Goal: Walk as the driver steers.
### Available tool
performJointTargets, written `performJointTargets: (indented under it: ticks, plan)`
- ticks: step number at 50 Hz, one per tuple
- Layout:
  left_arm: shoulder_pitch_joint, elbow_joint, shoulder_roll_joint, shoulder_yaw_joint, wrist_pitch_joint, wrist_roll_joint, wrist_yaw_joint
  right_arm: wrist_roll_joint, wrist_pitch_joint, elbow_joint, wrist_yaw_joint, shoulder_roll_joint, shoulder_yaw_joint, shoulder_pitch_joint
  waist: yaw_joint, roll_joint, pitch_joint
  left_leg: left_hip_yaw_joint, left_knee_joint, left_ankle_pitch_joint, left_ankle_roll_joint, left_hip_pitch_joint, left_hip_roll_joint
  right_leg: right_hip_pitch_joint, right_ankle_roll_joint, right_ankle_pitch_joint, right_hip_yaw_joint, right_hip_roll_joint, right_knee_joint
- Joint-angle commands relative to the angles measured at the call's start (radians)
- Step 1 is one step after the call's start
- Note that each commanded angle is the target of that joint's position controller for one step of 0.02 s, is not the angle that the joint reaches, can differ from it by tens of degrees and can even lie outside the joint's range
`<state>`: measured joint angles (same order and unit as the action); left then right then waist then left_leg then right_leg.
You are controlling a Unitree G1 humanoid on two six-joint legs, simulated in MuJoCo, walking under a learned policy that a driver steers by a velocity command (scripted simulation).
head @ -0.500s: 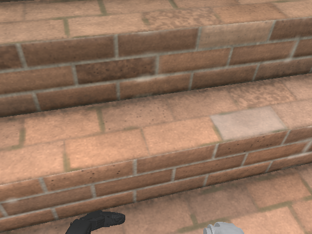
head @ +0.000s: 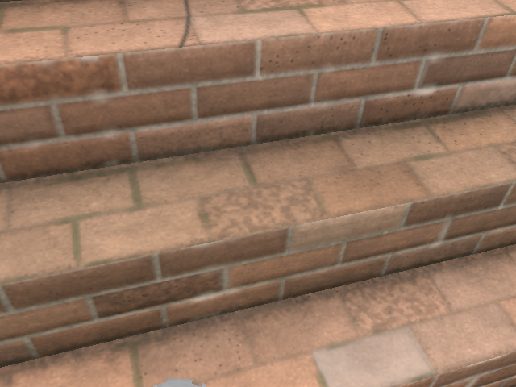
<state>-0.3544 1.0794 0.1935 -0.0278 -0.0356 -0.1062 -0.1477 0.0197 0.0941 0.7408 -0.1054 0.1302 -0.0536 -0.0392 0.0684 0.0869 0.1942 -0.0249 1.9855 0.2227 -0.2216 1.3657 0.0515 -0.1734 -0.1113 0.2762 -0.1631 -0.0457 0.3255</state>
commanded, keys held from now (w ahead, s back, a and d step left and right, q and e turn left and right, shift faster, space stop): w+q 0.50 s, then w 0.50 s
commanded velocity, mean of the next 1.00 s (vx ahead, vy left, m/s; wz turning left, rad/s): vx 0.50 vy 0.00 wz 0.39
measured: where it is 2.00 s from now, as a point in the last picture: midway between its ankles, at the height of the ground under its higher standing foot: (87, 21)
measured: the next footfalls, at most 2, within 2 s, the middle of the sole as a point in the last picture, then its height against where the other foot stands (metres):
left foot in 0.04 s outside the picture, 0.22 m higher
right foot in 0.54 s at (283, 362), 0.22 m higher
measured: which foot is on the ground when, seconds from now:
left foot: up 0.00-0.02, down 0.04-0.58, up 0.60-1.00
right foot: down 0.00-0.12, up 0.14-0.52, down 0.54-1.00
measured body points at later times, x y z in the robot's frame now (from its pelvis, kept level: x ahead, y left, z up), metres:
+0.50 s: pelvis +0.22 +0.03 +0.19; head +0.20 +0.03 +0.64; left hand +0.46 +0.23 +0.16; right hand +0.12 -0.15 +0.04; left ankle +0.11 +0.13 -0.53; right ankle +0.37 -0.07 -0.24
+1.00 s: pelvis +0.44 +0.06 +0.43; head +0.43 +0.06 +0.88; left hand +0.28 +0.19 +0.27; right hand +0.68 -0.02 +0.33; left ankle +0.51 +0.23 +0.05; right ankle +0.40 -0.07 -0.31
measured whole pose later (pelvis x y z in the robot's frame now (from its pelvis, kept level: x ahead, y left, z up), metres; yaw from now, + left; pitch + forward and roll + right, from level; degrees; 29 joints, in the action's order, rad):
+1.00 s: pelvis +0.44 +0.06 +0.43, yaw +19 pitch +7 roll +1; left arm -0.51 1.19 0.08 -0.04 -0.07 -0.12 -0.09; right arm 0.02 0.04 0.82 -0.08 0.10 -0.07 -0.03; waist -0.04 0.01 0.18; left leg 0.00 2.14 0.01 -0.26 1.60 -0.08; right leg -0.22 -0.04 0.31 -0.11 -0.06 0.39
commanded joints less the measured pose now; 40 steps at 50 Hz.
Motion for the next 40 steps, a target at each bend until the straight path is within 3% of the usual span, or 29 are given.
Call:
performJointTargets:
  ticks: [1,2,3,4,6,7,8,11,13,14,16,17,18,20,22,24,25,26,27,28,29,30,31,32,33,35,36,37,40]
  plan:
    - [-0.082,0.019,0.16,0.009,0.018,-0.009,-0.052,0.017,0.109,-0.152,-0.001,0.06,-0.022,0.291,-0.001,0.113,-0.026,0.206,-0.572,0.421,0.092,-0.275,0.08,-0.041,-0.347,-1.483,0.116,-0.315,-0.13]
    - [-0.004,-0.005,0.245,0.042,-0.008,0.014,-0.052,0.007,0.101,-0.115,-0.018,0.049,-0.016,0.124,0.05,0.258,0.04,0.281,-0.595,0.406,0.125,-0.321,0.133,0.159,-0.394,-1.919,0.087,-0.378,-0.071]
    - [0.048,-0.044,0.232,0.044,-0.022,0.005,-0.059,0.001,0.081,-0.056,-0.002,0.12,0.014,-0.03,0.055,0.195,0.143,0.266,-0.724,0.336,0.116,-0.369,0.188,0.338,-0.375,-2.121,0.045,-0.35,0.093]
    - [-0.086,-0.012,0.173,0.035,-0.042,-0.026,-0.056,-0.003,0.055,0.011,0.022,0.194,0.049,-0.095,-0.03,0.07,0.205,0.105,-0.731,0.136,0.055,-0.488,0.174,0.318,-0.303,-2.117,0.006,-0.294,0.231]
    - [-0.068,0.017,0.215,0.057,-0.006,-0.031,-0.046,-0.007,0.025,0.094,0.028,0.223,0.074,-0.271,0.089,-0.017,0.149,-0.1,-0.983,0.291,0.034,-0.783,0.14,-0.083,-0.307,-1.622,0.094,-0.226,0.383]
    - [0.098,-0.199,0.185,0.082,-0.079,0.123,0.093,0.015,-0.032,0.17,0.103,0.222,0.098,-0.302,0.021,-0.337,0.18,-0.336,-1.128,0.62,-0.004,-0.974,0.073,-0.235,-0.155,-0.795,-0.04,-0.031,0.62]
    - [0.208,-0.229,0.078,0.044,-0.091,0.085,0.108,0.022,-0.042,0.178,0.137,0.2,0.097,-0.254,0.009,-0.364,0.075,-0.606,-1.355,0.787,-0.073,-0.898,-0.019,-0.387,-0.112,-0.405,0.115,0.071,1.011]
    - [0.292,-0.39,-0.059,0.009,-0.103,0.026,0.095,0.017,-0.074,0.195,0.176,0.17,0.093,-0.206,-0.036,-0.134,-0.204,-0.625,-1.442,0.538,-0.072,-0.813,-0.038,-0.715,-0.027,-0.239,0.251,0.124,1.488]
    - [0.289,-0.445,-0.08,-0.012,-0.13,0.01,0.102,0.02,-0.121,0.238,0.16,0.104,0.089,-0.274,-0.04,-0.164,-0.23,-0.652,-1.506,0.413,-0.076,-0.994,-0.033,-0.946,-0.026,-0.155,0.256,0.135,1.737]
    - [0.293,-0.333,0.044,-0.005,-0.057,0.077,0.059,0.041,-0.125,0.267,0.09,0.052,0.046,-0.316,0.002,-0.189,-0.194,-0.584,-1.326,0.026,-0.074,-1.102,-0.085,-1.249,-0.1,-0.063,0.477,0.166,1.722]
    - [0.371,-0.408,0.002,-0.021,-0.021,0.042,0.063,0.077,-0.128,0.337,0.045,0.08,0.051,-0.503,-0.025,-0.05,-0.077,-0.579,-1.386,-0.325,-0.097,-1.206,-0.122,-1.322,-0.122,-0.042,0.399,0.141,1.74]
    - [0.395,-0.423,0.012,-0.021,-0.016,0.033,0.069,0.069,-0.133,0.316,0.036,0.107,0.062,-0.438,-0.069,-0.016,-0.052,-0.533,-1.447,-0.262,-0.096,-1.162,-0.126,-1.309,-0.11,-0.025,0.327,0.098,1.732]
    - [0.446,-0.437,0.014,-0.028,-0.008,0.029,0.061,0.058,-0.136,0.324,0.03,0.136,0.079,-0.448,-0.052,-0.117,-0.042,-0.564,-1.499,-0.148,-0.132,-1.107,-0.152,-1.343,-0.11,0.127,0.28,0.09,1.957]
    - [0.445,-0.399,-0.017,-0.037,-0.003,0.039,0.073,0.077,-0.153,0.369,0.027,0.075,0.064,-0.482,-0.069,-0.132,-0.139,-0.558,-1.545,0.102,-0.084,-0.986,-0.112,-1.405,-0.132,0.072,0.267,0.062,2.094]
    - [0.566,-0.452,-0.015,-0.046,0.003,0.054,0.084,0.11,-0.167,0.392,0.023,0.079,0.055,-0.499,-0.068,0.015,-0.116,-0.497,-1.561,0.101,-0.021,-0.875,-0.046,-1.275,-0.126,-0.112,0.213,0.023,1.799]
    - [0.787,-0.55,-0.013,-0.034,0.027,0.053,0.114,0.071,-0.189,0.397,0.036,0.093,0.067,-0.537,-0.027,-0.1,-0.086,-0.472,-1.645,0.012,-0.016,-0.76,-0.048,-1.119,-0.084,-0.003,0.137,-0.018,1.534]
    - [0.917,-0.629,-0.103,-0.071,0.083,0.058,0.102,0.027,-0.172,0.383,0.008,0.117,0.075,-0.471,-0.084,-0.177,-0.114,-0.475,-1.964,-0.125,-0.115,-0.438,-0.141,-0.679,-0.026,0.284,0.031,0.023,1.292]
    - [1.012,-0.68,-0.085,-0.048,0.089,0.088,0.079,0.015,-0.209,0.36,-0.003,0.159,0.091,-0.486,-0.069,-0.282,-0.143,-0.543,-1.979,-0.827,-0.166,-0.34,-0.198,-0.41,0.043,0.182,-0.069,0.07,1.223]
    - [0.797,-0.591,-0.016,-0.021,0.1,0.133,0.067,-0.001,-0.219,0.36,-0.025,0.236,0.111,-0.449,-0.15,-0.305,-0.009,-0.469,-1.844,-1.513,-0.125,-0.569,-0.219,-0.36,0.042,0.008,-0.036,0.141,1.178]
    - [0.517,-0.513,0.085,0.019,0.101,0.123,0.073,-0.025,-0.232,0.314,-0.067,0.313,0.147,-0.361,-0.27,-0.275,0.097,-0.382,-1.57,-2.072,-0.103,-0.936,-0.237,-0.362,0.021,0.029,0.035,0.178,0.837]
    - [0.162,-0.354,0.12,0.038,0.095,0.108,0.077,0.053,-0.24,0.321,-0.097,0.176,0.121,-0.47,-0.245,0.018,0.446,-0.365,-1.183,-1.925,-0.067,-0.84,-0.182,0.089,-0.178,-0.25,0.427,0.039,0.704]
    - [-0.165,-0.283,0.187,0.094,0.023,0.056,0.181,-0.098,-0.271,0.268,0.056,0.173,0.156,-0.419,-0.318,0.086,0.392,-0.206,-0.897,-1.149,0.052,-0.81,-0.017,0.26,-0.201,0.241,0.764,-0.183,0.48]
    - [-0.08,-0.194,0.153,0.098,0.024,0.091,0.229,-0.05,-0.264,0.267,0.092,0.158,0.154,-0.325,-0.279,0.237,0.269,-0.115,-0.464,-0.372,0.068,-0.698,0.067,0.005,-0.272,0.549,1.057,-0.219,0.226]
    - [0.068,-0.16,0.121,0.098,0.021,0.124,0.226,0.04,-0.248,0.177,0.097,0.113,0.149,-0.231,-0.197,0.138,0.048,-0.137,-0.128,-0.29,0.071,-0.552,0.052,-0.223,-0.223,0.845,1.042,-0.187,0.159]
    - [0.15,-0.099,0.088,0.092,0.006,0.116,0.22,0.068,-0.229,0.066,0.086,-0.022,0.109,-0.128,-0.121,0.07,-0.133,-0.167,0.071,-0.265,0.048,-0.393,0.08,-0.363,-0.187,0.854,0.938,-0.194,0.186]
    - [0.202,-0.013,-0.111,0.046,-0.024,0.069,0.201,0.052,-0.202,-0.024,0.081,-0.129,0.059,-0.126,0.025,-0.067,-0.258,-0.206,0.198,-0.199,0.025,-0.255,0.076,-0.499,-0.057,0.645,0.641,-0.162,0.205]
    - [0.203,0.014,-0.146,0.039,-0.038,0.065,0.189,0.033,-0.187,-0.006,0.091,-0.141,0.048,-0.198,0.067,-0.085,-0.271,-0.196,0.155,-0.18,0.038,-0.234,0.061,-0.49,-0.013,0.507,0.501,-0.142,0.193]
    - [0.341,-0.105,-0.156,0.012,-0.029,0.032,0.124,-0.066,-0.131,0.125,0.008,0.011,0.048,-0.297,-0.022,-0.202,-0.225,-0.313,-0.017,-0.276,-0.065,-0.072,0.036,-0.429,-0.059,0.18,0.396,-0.097,0.119]
    - [0.34,-0.121,0.026,0.058,0.001,0.036,0.083,-0.008,-0.109,0.079,-0.021,0.049,0.052,-0.239,0.014,-0.058,-0.041,-0.144,0.198,-0.192,-0.043,-0.182,0.035,-0.391,-0.208,-0.092,0.384,-0.164,-0.053]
